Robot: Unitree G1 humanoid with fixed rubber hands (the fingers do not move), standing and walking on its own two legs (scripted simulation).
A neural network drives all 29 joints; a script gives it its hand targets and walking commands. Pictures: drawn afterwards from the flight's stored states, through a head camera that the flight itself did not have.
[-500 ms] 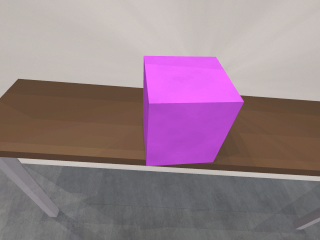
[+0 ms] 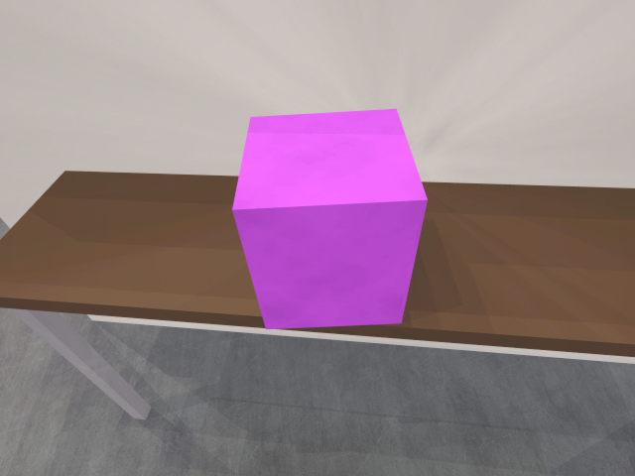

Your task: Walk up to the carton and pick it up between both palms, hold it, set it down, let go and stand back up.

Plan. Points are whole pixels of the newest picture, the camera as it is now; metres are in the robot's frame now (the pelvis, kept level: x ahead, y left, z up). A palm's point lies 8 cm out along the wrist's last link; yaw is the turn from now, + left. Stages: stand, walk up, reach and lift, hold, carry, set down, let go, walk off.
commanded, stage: walk up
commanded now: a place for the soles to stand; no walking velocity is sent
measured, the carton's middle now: (328, 223) +0.46 +0.00 +0.08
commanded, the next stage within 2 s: stand in 0.94 s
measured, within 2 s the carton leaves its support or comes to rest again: neither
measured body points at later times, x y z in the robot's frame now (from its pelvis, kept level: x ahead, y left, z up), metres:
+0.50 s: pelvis +0.01 +0.00 +0.00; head +0.01 +0.01 +0.45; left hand +0.02 +0.24 -0.15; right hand +0.08 -0.25 -0.13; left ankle +0.02 +0.10 -0.73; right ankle -0.01 -0.11 -0.73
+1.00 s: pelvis +0.00 +0.01 +0.01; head +0.01 +0.02 +0.45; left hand +0.01 +0.26 -0.15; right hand +0.07 -0.25 -0.13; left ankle +0.02 +0.10 -0.73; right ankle -0.01 -0.11 -0.73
